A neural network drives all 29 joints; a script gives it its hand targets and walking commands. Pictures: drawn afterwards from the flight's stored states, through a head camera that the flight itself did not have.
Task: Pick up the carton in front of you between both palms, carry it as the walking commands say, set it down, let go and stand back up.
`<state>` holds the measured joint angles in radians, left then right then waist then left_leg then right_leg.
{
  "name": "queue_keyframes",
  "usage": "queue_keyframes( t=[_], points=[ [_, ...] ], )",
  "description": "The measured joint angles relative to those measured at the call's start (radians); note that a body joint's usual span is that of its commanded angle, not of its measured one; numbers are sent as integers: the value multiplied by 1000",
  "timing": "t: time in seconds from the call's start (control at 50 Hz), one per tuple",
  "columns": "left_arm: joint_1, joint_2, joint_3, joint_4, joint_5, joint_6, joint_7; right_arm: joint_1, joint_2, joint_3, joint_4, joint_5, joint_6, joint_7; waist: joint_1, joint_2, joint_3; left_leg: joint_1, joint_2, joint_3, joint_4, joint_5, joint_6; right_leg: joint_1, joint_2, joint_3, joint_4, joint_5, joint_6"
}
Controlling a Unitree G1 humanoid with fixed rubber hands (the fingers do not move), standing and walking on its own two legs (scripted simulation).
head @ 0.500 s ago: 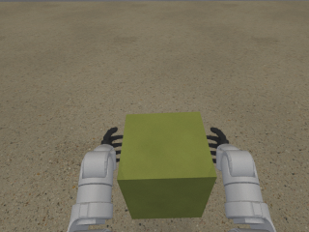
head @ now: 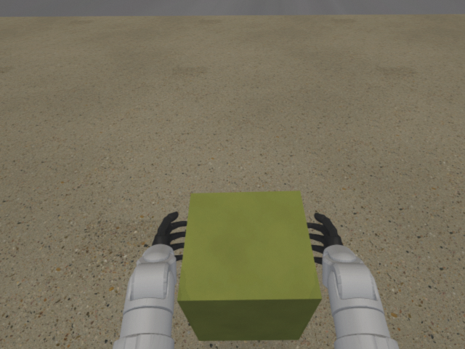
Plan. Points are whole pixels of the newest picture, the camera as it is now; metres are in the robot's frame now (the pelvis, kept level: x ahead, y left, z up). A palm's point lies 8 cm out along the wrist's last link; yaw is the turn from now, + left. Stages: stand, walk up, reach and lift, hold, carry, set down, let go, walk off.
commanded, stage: carry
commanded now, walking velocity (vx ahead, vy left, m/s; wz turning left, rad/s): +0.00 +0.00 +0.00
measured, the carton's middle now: (247, 269) +0.31 +0.00 -0.04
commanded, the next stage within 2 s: hold in 0.20 s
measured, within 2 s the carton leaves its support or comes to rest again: neither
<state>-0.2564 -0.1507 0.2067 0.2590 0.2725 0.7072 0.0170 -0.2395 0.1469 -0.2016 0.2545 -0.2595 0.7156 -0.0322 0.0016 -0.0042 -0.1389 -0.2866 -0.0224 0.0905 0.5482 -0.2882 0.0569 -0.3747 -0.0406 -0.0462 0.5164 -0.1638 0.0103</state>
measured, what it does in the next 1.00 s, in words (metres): lowers itself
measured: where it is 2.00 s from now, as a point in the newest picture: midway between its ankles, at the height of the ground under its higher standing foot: outside the picture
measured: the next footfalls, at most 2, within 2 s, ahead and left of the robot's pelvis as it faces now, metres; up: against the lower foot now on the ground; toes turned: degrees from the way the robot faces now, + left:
none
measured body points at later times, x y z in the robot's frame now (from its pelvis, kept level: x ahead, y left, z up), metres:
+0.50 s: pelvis +0.01 -0.02 +0.01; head -0.04 -0.03 +0.45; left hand +0.31 +0.15 +0.05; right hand +0.33 -0.15 +0.04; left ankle +0.00 +0.08 -0.73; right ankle +0.06 -0.13 -0.73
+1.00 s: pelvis -0.03 -0.04 -0.07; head +0.19 -0.04 +0.32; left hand +0.37 +0.14 -0.15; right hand +0.39 -0.16 -0.16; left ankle +0.00 +0.08 -0.73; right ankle +0.06 -0.13 -0.73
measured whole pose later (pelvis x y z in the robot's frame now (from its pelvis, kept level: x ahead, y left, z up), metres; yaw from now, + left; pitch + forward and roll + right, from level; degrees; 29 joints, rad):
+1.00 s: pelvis -0.03 -0.04 -0.07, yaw +6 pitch +26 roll +1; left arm -0.64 -0.15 0.43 0.53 0.26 0.15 0.03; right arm -0.63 0.10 -0.39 0.52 -0.26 0.17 -0.03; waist -0.01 0.03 0.05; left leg -1.07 -0.06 -0.06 0.98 -0.36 -0.01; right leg -1.13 0.05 0.02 0.95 -0.27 -0.03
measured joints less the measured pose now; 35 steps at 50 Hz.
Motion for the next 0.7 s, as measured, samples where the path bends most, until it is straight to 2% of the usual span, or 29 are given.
queue_keyframes(
  t=[0.22,0.28,0.32,0.46,0.58,0.7],
  points=[
    [-11,-3,8,2,5,10,-4,-10,3,-4,-2,-9,17,0,-3,4,17,17,3,-3,-6,3,-3,19,9,9,-8,4,-3],
    [-27,-7,11,23,14,-9,-14,-7,2,-16,-29,-22,23,18,-12,12,88,95,-10,-38,-42,18,-3,107,36,58,-38,3,-2],
    [-32,-8,16,32,17,-17,-18,-8,2,-20,-28,-25,20,24,-6,15,109,132,-16,-53,-67,29,-7,143,40,68,-52,0,1],
    [-71,-18,75,86,34,-30,-39,-68,17,-65,53,-65,3,20,2,29,135,190,-15,-102,-85,31,-23,215,54,52,-72,-13,-18],
    [-191,-48,216,231,129,-108,-49,-184,57,-210,185,-132,-69,29,-18,31,161,139,-9,-133,-22,3,-34,176,72,44,-23,-39,-33],
    [-308,-56,324,329,207,-250,-66,-275,65,-304,269,-189,-216,40,-14,32,200,-42,-7,-139,84,-23,-49,-6,86,50,80,-60,-44]
  ],
)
